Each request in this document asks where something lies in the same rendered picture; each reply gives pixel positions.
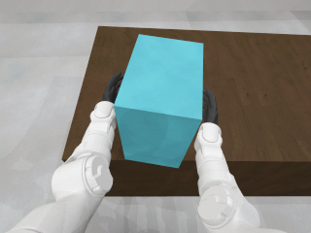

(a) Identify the pedestal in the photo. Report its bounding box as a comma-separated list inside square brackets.
[61, 25, 311, 197]

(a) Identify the right robot hand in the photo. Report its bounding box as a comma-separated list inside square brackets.
[202, 88, 219, 125]

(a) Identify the carton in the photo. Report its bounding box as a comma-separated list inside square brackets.
[114, 34, 204, 168]

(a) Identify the right robot forearm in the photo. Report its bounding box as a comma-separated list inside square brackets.
[194, 122, 247, 201]

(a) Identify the right robot upper arm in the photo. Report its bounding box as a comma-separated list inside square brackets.
[197, 184, 287, 233]

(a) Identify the left robot hand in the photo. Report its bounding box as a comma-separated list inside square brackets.
[101, 71, 124, 104]

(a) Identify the left robot upper arm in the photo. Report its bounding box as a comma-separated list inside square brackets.
[5, 154, 114, 233]

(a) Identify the left robot forearm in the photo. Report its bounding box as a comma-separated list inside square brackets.
[62, 101, 117, 167]

